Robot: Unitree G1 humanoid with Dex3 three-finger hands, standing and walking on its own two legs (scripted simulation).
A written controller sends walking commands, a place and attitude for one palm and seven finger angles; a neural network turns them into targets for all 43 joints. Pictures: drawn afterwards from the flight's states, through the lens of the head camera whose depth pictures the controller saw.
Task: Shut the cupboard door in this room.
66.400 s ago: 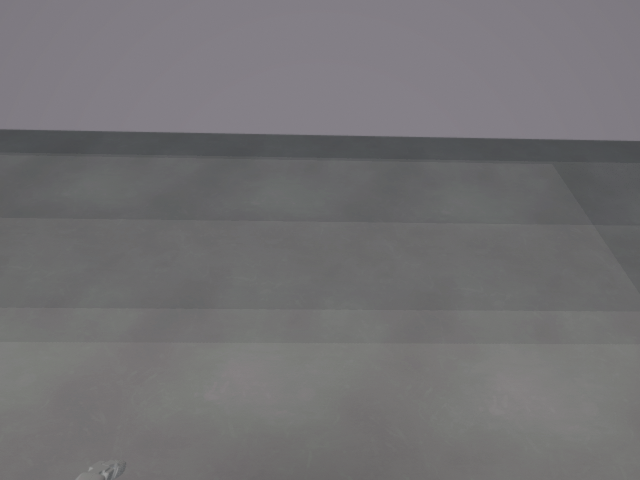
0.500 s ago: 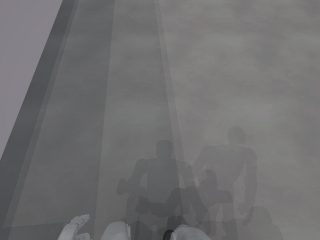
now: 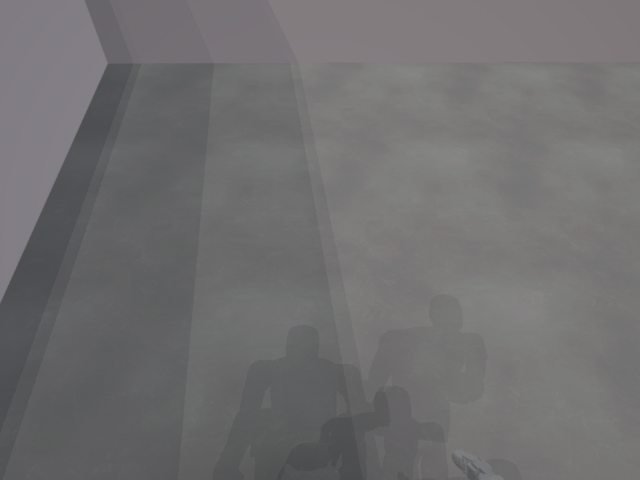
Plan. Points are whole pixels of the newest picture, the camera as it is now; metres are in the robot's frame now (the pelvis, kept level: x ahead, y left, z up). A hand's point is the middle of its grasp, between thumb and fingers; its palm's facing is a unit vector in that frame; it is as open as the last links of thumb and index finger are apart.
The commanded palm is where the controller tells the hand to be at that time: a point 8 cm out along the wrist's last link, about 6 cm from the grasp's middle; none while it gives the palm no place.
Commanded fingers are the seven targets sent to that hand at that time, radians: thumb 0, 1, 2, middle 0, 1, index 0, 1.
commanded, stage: walk to a spot facing it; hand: left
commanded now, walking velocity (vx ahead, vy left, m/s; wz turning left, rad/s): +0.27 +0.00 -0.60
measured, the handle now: out of the picture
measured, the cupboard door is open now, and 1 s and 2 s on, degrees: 54 54 54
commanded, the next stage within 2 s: turn to face it in 0.16 s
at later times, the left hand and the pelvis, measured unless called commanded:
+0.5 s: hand (285, 337) +0.36 +0.09 -0.15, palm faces -0.18 -0.96 -0.22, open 7.4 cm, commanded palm none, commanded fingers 0.00 0.90 0.90 -0.20 -0.30 -0.20 -0.30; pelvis +0.18 -0.05 -0.01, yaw -7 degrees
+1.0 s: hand (194, 395) +0.25 +0.22 -0.17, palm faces +0.22 -0.95 -0.24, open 7.4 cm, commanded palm none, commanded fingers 0.00 0.90 0.90 -0.20 -0.30 -0.20 -0.30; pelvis +0.22 -0.01 +0.01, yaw +9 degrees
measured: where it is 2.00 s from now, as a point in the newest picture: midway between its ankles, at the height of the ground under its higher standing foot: outside the picture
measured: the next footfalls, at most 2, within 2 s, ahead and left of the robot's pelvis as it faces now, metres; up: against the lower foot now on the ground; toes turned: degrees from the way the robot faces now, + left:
right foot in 0.38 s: +0.29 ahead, -0.15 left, +0.00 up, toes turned -18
left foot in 0.82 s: +0.26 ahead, +0.09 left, +0.00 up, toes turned +14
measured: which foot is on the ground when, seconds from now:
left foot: down 0.00-0.38, up 0.40-0.80, down 0.82-1.00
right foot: up 0.00-0.36, down 0.38-0.82, up 0.84-1.00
